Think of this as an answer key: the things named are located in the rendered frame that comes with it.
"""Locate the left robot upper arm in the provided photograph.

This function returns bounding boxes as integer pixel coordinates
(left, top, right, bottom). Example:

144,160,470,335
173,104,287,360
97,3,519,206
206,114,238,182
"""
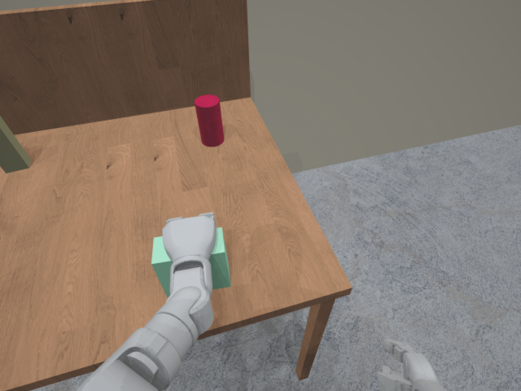
86,359,159,391

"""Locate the right robot hand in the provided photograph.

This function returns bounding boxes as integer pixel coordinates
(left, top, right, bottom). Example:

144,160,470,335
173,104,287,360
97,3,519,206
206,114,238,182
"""
378,339,439,391

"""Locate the sponge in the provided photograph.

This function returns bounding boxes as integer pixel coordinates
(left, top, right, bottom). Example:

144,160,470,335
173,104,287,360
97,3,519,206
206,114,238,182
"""
151,227,231,297

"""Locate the table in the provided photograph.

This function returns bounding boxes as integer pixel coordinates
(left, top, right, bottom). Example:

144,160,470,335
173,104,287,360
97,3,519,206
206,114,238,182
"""
0,0,352,391

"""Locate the left robot hand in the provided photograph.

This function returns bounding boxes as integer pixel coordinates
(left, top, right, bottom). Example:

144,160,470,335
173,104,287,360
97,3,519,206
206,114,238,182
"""
162,212,217,263

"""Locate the robot left forearm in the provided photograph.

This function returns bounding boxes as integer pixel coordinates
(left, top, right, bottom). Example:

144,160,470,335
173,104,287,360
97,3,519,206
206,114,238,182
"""
77,256,214,391

